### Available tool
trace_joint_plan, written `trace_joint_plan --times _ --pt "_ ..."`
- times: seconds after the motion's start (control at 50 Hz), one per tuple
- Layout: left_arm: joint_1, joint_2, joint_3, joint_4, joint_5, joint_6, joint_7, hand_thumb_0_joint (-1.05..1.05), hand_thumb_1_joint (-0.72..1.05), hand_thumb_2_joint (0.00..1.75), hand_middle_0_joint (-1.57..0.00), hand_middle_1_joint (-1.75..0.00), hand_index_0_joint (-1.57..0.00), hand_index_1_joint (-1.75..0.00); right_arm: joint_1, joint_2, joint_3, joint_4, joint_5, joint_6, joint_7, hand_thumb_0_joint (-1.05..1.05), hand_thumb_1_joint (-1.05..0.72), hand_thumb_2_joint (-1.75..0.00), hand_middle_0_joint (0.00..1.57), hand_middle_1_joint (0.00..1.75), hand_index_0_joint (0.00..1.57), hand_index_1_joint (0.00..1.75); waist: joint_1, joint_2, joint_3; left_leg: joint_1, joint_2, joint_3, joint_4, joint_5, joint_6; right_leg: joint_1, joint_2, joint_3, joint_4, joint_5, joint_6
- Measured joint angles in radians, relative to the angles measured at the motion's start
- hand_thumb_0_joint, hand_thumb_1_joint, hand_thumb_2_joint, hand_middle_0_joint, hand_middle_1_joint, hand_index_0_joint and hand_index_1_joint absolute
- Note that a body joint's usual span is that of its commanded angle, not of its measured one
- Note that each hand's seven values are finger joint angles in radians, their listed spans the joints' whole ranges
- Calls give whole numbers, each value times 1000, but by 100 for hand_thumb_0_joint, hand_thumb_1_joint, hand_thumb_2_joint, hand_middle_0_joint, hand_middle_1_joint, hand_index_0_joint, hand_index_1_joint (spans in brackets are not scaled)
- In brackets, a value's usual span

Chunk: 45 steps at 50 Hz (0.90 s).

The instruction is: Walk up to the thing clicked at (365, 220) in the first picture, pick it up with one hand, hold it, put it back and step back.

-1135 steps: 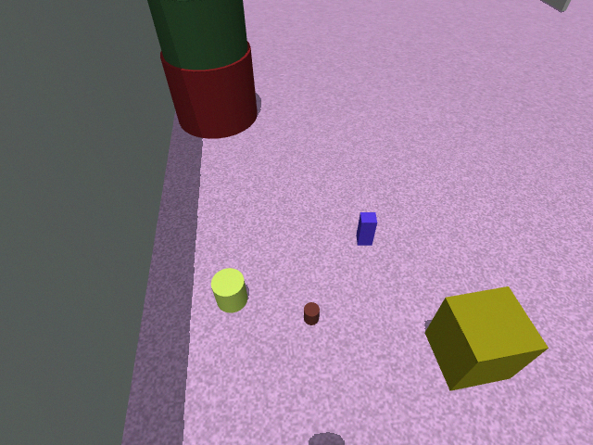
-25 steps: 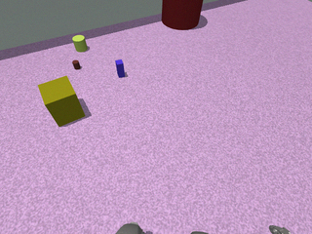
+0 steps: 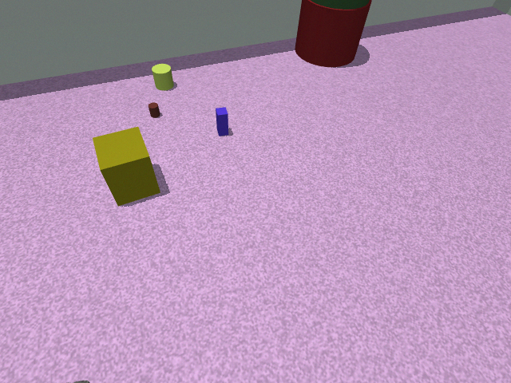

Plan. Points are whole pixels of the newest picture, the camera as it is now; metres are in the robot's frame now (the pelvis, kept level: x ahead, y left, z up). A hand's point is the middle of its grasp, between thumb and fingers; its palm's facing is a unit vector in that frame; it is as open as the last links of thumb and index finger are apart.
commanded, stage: walk up
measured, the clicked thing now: (222, 121) +1.49 +0.18 -0.69
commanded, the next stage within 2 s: stand in 1.06 s
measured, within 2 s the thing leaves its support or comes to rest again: neither
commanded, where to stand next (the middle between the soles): +0.08 -0.02 m, yaw -2 degrees
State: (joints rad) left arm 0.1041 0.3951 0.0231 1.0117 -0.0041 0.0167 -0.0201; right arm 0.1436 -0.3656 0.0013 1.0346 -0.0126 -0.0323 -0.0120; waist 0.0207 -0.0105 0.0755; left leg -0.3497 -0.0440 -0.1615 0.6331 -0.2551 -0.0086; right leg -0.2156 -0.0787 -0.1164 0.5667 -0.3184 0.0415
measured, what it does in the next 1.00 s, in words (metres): stands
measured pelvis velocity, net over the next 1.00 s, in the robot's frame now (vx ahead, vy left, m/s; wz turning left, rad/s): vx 0.02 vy -0.02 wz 0.05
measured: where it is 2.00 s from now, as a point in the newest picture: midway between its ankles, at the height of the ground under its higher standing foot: outside the picture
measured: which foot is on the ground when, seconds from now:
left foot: down 0.00-1.00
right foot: down 0.00-1.00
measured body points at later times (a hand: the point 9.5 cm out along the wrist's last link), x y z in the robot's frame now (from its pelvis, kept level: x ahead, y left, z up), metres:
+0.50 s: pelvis +0.01 -0.01 +0.00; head +0.03 +0.00 +0.45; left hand +0.08 +0.30 -0.13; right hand +0.12 -0.32 -0.11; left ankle +0.05 +0.12 -0.73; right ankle -0.01 -0.15 -0.73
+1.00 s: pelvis +0.02 -0.02 +0.00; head +0.04 -0.01 +0.45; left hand +0.09 +0.30 -0.13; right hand +0.13 -0.32 -0.12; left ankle +0.05 +0.12 -0.73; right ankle -0.01 -0.15 -0.73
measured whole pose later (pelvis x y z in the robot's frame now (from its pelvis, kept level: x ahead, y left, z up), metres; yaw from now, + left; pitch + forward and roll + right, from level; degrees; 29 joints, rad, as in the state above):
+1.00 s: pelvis +0.02 -0.02 +0.00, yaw +3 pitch -2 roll -1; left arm 0.08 0.37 0.06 1.03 0.01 0.04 -0.02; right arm 0.11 -0.37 -0.01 1.06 -0.01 -0.01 -0.02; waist 0.02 0.00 0.09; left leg -0.30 -0.05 -0.20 0.60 -0.25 -0.02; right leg -0.15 -0.08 -0.17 0.54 -0.34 0.03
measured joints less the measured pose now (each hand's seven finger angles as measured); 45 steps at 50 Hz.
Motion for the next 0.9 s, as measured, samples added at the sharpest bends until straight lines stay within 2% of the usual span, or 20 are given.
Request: trace_joint_plan --times 0.32,0.72,0.9 --pt "-32 -13 9 42 8 9 0 0 91 90 -20 -30 -20 -30 -57 -4 -3 25 -1 11 -1 0 -90 -90 21 30 21 30 5 6 -5 34 -6 -28 -56 24 -9 41 -4 -30 -47 9 -4" --pt "-24 -24 29 38 14 23 0 0 90 90 -20 -30 -20 -30 -25 -5 -11 39 -2 21 -2 0 -90 -90 21 30 21 30 2 2 8 47 -14 -42 -56 16 -13 56 -11 -46 -38 -10 -9" --pt "-25 -18 36 31 10 25 1 0 91 90 -20 -30 -20 -30 -23 4 -1 32 -5 23 -8 0 -90 -90 21 30 21 30 3 2 3 53 -4 -48 -66 13 -21 64 0 -50 -49 -12 -14"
